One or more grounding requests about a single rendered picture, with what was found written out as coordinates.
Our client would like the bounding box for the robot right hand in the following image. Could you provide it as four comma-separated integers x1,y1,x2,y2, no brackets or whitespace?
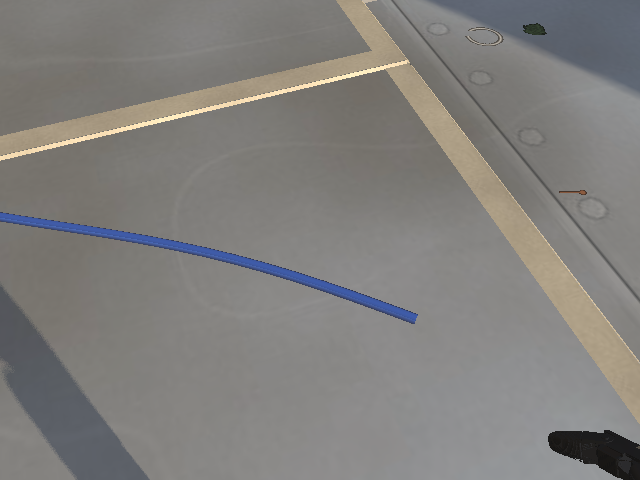
548,430,640,480

